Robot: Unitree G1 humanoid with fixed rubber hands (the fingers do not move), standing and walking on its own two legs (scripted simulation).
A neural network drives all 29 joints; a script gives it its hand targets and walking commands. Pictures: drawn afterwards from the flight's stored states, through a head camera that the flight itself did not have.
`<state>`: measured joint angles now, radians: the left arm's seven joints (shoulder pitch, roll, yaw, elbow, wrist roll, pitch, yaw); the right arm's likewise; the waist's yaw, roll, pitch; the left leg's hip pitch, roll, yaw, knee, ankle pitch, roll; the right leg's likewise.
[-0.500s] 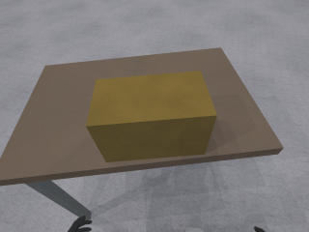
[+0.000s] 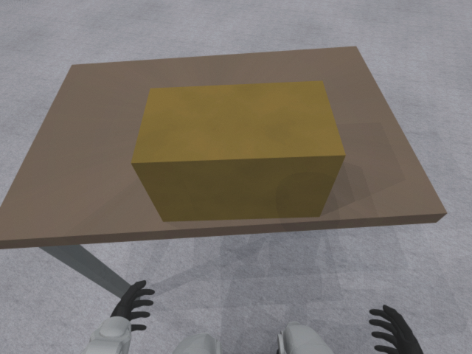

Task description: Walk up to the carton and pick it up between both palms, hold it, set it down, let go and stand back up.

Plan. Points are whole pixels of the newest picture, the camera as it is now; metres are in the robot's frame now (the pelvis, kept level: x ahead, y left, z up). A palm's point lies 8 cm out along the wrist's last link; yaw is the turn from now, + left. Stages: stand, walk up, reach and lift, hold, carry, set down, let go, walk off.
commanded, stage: reach and lift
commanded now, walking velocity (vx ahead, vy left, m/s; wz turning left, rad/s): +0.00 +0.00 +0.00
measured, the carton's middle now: (238, 155) +0.43 +0.02 +0.07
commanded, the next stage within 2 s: none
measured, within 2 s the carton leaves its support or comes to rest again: neither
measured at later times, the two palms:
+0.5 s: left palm (97, 315) +0.18 +0.25 -0.02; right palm (411, 332) +0.16 -0.24 -0.03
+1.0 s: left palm (74, 303) +0.19 +0.26 +0.03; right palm (403, 281) +0.22 -0.22 +0.02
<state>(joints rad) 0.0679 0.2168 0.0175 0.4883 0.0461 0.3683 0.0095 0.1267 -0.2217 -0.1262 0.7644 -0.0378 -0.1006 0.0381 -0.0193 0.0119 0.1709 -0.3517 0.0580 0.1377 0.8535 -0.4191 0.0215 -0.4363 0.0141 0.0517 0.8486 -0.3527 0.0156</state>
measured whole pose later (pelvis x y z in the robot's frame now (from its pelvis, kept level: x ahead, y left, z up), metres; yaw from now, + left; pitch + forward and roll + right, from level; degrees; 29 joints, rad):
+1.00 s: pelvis +0.05 +0.00 +0.05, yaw +4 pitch -5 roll -1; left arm 0.33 0.36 -0.04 0.31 -0.27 -0.12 -0.02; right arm 0.37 -0.19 -0.06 0.29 0.20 -0.12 -0.02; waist 0.02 0.01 0.06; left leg -0.03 0.02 0.06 0.39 -0.26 0.01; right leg -0.07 0.00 -0.02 0.35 -0.20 0.01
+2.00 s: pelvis +0.05 -0.02 +0.05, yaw +5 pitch +0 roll +0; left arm -0.19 0.41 0.10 0.27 -0.34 0.26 -0.05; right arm -0.07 -0.33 -0.07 0.13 0.36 0.21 -0.08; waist -0.01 0.00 0.03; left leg -0.13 0.02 0.03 0.35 -0.22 -0.01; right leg -0.17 0.01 -0.01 0.34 -0.17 -0.01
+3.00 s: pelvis +0.05 -0.01 +0.04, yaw +7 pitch +9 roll -1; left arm -0.68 0.42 0.01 0.84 -0.30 0.12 -0.05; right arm -0.58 -0.38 -0.01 0.78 0.38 0.04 -0.04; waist -0.03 0.01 -0.06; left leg -0.36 0.02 -0.01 0.45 -0.24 0.00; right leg -0.35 0.02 -0.03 0.35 -0.16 0.00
